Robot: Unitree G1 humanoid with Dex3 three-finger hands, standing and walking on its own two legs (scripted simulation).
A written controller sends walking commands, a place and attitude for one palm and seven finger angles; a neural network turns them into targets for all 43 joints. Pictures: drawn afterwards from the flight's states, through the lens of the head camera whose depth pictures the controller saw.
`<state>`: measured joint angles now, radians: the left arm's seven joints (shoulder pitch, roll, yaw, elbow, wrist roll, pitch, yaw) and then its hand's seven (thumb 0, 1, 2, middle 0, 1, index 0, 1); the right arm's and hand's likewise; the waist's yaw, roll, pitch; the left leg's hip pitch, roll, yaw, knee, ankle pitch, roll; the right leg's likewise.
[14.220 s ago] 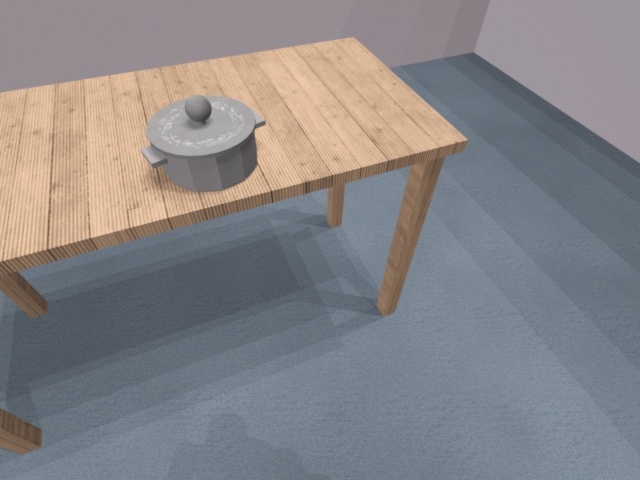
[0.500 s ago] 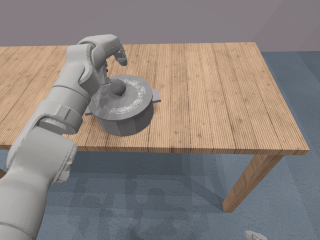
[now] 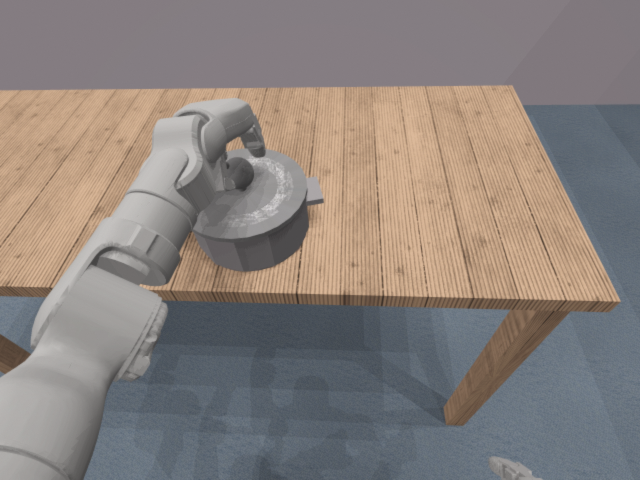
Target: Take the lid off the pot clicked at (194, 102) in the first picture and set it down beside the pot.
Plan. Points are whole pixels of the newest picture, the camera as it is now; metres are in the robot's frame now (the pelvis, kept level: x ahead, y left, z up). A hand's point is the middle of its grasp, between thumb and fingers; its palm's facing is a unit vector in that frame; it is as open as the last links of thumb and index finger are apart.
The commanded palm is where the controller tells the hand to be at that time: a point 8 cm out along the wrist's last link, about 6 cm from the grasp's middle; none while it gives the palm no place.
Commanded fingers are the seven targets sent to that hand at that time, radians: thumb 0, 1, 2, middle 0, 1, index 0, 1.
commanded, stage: lower the open fingers around the knob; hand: left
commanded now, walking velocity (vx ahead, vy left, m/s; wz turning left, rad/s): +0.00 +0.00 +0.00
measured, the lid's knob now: (237, 173) +0.50 +0.12 +0.11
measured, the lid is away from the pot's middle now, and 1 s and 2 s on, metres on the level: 0.00 0.00 0.01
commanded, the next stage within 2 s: close the fingers and squeeze the knob in 0.46 s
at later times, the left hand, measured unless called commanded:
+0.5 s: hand (236, 173) +0.47 +0.11 +0.14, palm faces -0.37 -0.07 -0.92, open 10.1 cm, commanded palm +0.46 +0.12 +0.20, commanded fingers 0.00 -0.34 1.53 -0.85 -0.08 -0.85 -0.08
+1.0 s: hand (226, 177) +0.46 +0.12 +0.14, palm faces -0.39 -0.07 -0.92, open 9.3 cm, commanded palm +0.46 +0.13 +0.20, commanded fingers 0.00 0.11 0.96 -0.57 -0.98 -0.57 -0.98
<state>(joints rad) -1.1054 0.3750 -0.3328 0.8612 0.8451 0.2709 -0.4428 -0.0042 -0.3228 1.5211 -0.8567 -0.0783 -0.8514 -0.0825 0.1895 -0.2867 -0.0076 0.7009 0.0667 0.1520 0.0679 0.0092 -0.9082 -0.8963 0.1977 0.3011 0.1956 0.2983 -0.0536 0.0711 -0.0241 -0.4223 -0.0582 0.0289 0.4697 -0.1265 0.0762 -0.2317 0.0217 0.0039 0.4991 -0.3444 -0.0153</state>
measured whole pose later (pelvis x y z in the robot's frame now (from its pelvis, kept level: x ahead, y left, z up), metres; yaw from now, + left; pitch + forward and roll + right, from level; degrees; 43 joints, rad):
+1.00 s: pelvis +0.00 -0.01 +0.00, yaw +0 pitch +5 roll +0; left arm -1.07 0.41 -0.33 0.90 0.85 0.24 -0.43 0.00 0.01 1.00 -0.55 -0.86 -0.54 -0.86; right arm 0.19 -0.28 0.00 0.71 0.07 0.18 0.04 0.01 -0.91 -0.90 0.20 0.30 0.20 0.30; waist -0.07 0.06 -0.04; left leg -0.46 -0.04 0.02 0.52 -0.15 0.06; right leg -0.26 0.04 0.00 0.54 -0.36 -0.03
